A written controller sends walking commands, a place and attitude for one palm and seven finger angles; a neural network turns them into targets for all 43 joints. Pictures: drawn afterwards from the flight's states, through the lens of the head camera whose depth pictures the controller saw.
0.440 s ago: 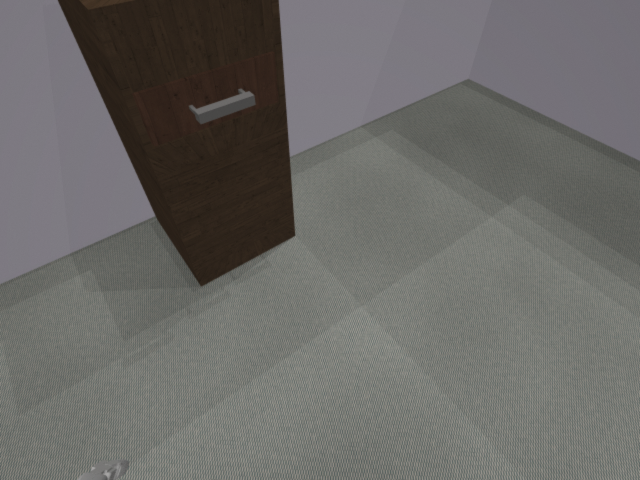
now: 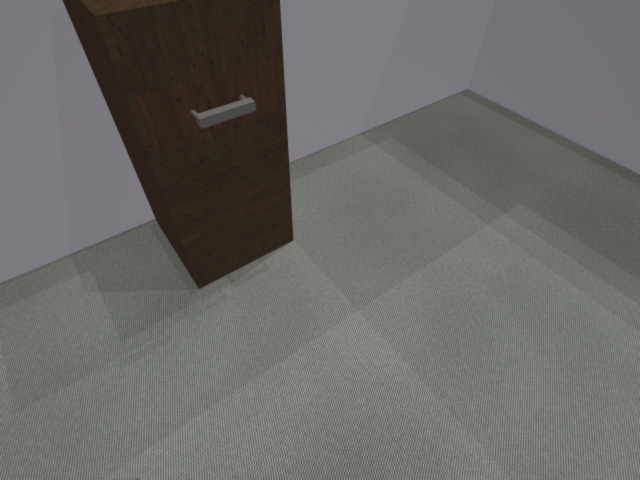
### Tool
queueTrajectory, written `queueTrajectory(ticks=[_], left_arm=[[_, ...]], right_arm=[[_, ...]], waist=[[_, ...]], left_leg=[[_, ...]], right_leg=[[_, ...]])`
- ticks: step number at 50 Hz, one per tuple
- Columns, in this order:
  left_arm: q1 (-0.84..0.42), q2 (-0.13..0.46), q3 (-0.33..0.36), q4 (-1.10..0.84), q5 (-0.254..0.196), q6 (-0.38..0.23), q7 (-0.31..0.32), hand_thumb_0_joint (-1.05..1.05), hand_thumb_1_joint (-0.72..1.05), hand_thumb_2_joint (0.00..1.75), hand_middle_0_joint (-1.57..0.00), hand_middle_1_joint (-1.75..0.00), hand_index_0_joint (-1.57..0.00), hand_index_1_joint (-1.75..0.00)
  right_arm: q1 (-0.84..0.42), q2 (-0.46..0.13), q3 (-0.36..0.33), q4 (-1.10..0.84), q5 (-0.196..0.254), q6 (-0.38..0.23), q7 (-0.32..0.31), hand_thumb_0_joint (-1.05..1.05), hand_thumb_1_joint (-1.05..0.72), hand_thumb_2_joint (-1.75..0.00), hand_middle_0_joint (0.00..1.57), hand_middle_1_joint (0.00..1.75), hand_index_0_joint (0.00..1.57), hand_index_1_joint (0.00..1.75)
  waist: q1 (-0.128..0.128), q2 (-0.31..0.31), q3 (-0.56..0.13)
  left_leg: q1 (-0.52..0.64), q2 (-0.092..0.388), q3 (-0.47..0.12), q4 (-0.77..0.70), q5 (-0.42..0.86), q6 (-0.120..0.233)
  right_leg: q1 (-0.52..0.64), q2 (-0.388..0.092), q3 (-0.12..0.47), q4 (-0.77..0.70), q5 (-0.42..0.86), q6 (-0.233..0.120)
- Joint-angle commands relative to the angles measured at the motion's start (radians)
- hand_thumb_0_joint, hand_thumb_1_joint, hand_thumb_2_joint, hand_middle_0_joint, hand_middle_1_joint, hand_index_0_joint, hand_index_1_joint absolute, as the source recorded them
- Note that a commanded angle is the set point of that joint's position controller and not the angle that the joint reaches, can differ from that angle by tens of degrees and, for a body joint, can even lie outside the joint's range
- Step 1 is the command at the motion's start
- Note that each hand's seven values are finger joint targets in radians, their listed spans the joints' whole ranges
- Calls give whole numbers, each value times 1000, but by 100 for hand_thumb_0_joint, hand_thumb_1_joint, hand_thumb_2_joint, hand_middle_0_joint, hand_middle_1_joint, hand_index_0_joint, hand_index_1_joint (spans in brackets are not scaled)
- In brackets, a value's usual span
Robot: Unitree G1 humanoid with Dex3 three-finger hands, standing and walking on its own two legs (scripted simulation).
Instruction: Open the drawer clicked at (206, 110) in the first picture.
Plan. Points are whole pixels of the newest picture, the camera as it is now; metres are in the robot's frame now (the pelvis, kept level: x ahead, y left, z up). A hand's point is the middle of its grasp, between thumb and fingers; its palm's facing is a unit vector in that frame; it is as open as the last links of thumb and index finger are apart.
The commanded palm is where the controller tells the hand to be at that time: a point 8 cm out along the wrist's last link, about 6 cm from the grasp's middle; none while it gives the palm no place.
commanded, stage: stand and wait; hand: left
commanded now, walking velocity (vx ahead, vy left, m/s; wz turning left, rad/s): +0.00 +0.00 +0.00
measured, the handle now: (222, 108) +1.00 +0.33 -0.07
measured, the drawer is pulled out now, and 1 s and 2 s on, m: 0.00 0.00 0.00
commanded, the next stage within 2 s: look at it before walking up in 0.40 s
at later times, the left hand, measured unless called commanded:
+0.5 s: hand out of the picture +0.06 +0.24 -0.15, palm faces -0.03 -0.94 -0.34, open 7.4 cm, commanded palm none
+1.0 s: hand out of the picture +0.05 +0.25 -0.15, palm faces -0.04 -0.94 -0.33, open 7.4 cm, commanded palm none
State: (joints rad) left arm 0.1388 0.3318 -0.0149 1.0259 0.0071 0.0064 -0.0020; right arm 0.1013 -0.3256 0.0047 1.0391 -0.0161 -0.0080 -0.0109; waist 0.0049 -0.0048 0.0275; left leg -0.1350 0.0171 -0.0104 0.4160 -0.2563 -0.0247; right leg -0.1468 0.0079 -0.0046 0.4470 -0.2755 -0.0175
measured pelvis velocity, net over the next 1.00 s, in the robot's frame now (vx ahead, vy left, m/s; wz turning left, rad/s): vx -0.02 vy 0.00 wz -0.01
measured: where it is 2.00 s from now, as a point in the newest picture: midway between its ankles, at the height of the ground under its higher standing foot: outside the picture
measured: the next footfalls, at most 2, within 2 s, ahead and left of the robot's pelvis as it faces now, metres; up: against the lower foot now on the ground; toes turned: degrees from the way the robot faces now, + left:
left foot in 1.94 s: +0.26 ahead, +0.08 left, +0.00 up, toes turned -19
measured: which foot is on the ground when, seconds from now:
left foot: down 0.00-1.00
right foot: down 0.00-1.00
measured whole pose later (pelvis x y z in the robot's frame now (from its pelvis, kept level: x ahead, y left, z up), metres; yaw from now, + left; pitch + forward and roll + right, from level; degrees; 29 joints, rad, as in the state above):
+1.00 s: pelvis -0.02 +0.00 +0.00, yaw +0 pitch -2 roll +0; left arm 0.15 0.34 -0.01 1.09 0.01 0.00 -0.01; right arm 0.13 -0.33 0.01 1.11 -0.01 -0.01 0.00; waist 0.00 0.00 0.03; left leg -0.13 0.02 0.00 0.35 -0.19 -0.03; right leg -0.14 0.01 0.00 0.38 -0.21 -0.02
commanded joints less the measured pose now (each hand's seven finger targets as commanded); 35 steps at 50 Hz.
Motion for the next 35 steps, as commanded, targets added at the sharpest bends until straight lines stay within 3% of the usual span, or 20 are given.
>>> queueTrajectory(ticks=[1,16,25,35], left_arm=[[-46,214,54,-55,1,-30,19,0,90,90,-20,-30,-20,-30],[-44,215,48,-8,1,-30,14,0,90,90,-20,-30,-20,-30],[-43,215,49,-6,2,-35,16,0,90,90,-20,-30,-20,-30],[-47,214,47,-7,3,-34,14,0,90,90,-20,-30,-20,-30]], right_arm=[[-47,-201,-41,-51,3,-23,-13,0,-90,-90,20,30,20,30],[-21,-208,-33,2,6,-23,-7,0,-90,-90,20,30,20,30],[-15,-205,-34,11,6,-26,-7,0,-90,-90,20,30,20,30],[-19,-206,-34,13,5,-24,-5,0,-90,-90,20,30,20,30]], waist=[[-3,14,-94],[-1,-6,-48],[-1,-14,-67],[-3,4,-43]], left_leg=[[28,94,-59,-43,271,51],[3,97,-71,-94,150,50],[14,100,-70,-90,195,47],[9,99,-73,-104,152,45]], right_leg=[[27,-128,104,-74,310,-24],[-5,-124,124,-130,150,-20],[12,-130,120,-126,216,-21],[-15,-124,128,-147,148,-17]])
